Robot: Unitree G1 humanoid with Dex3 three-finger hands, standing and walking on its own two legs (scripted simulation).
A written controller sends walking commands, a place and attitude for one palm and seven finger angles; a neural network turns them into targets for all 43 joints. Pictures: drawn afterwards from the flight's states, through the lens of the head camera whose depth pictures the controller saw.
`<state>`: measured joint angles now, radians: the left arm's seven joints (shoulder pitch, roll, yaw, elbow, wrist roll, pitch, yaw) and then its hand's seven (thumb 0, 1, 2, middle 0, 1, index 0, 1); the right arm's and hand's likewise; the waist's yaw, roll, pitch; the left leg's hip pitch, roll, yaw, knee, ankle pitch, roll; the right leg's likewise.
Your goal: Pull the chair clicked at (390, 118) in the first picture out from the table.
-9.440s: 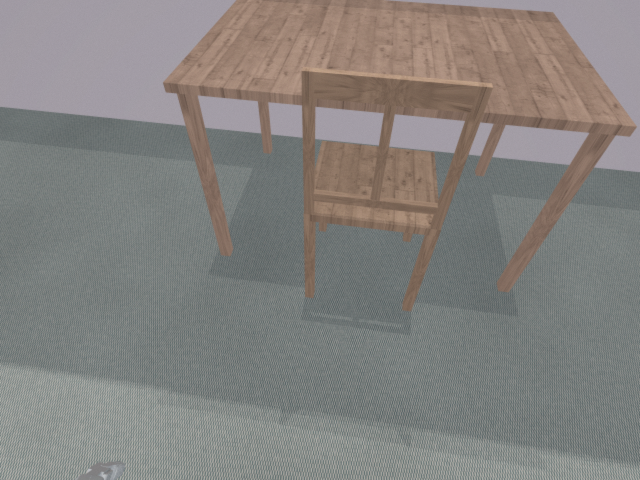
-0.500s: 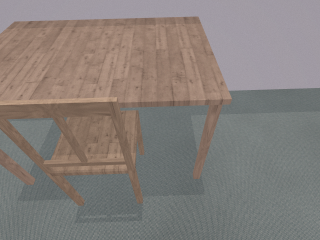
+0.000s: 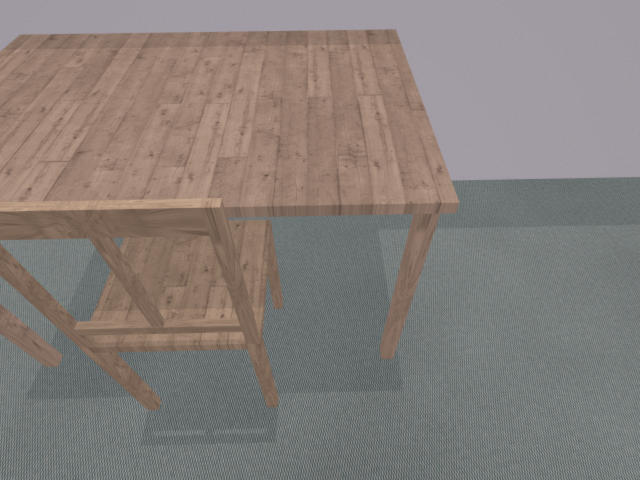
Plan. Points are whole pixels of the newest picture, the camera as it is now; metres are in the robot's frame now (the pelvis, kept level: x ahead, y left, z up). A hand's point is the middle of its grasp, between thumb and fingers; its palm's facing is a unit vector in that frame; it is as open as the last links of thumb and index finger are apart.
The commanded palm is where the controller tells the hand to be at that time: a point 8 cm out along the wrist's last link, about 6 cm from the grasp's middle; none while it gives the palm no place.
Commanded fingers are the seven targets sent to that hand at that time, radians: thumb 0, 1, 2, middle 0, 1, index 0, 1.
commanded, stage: look again from close up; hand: left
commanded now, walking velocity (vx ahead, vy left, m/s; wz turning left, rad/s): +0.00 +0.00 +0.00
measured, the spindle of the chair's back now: (132, 285) +0.43 +0.37 -0.11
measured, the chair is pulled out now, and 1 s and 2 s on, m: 0.00 0.00 0.00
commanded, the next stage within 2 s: raise the hand toward the chair's back in 0.52 s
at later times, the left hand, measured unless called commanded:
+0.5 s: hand out of the picture +0.01 +0.17 -0.17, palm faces +0.04 -0.98 -0.21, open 7.3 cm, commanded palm none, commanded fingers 0.00 0.90 0.90 -0.20 -0.30 -0.20 -0.30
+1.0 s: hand (196, 462) +0.15 +0.17 -0.06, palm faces +0.01 -1.00 +0.06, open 8.8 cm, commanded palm +0.12 +0.24 -0.07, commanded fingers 0.00 0.43 0.70 -0.15 -0.23 -0.15 -0.23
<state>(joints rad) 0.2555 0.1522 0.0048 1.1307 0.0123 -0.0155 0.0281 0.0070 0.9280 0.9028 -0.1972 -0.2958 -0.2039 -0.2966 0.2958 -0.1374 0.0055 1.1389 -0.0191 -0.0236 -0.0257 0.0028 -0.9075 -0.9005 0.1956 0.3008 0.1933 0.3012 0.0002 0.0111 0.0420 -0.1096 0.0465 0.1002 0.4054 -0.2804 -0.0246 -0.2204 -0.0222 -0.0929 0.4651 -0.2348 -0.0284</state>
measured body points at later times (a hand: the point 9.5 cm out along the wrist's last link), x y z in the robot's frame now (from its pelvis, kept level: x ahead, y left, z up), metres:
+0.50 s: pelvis +0.01 -0.01 +0.00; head +0.03 -0.01 +0.45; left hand +0.01 +0.22 -0.16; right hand +0.00 -0.22 -0.17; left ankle -0.04 +0.13 -0.74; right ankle +0.01 -0.10 -0.74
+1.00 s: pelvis -0.04 +0.01 -0.08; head +0.00 +0.03 +0.36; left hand +0.15 +0.22 -0.06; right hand +0.20 -0.26 -0.10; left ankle -0.04 +0.13 -0.74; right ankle +0.01 -0.10 -0.74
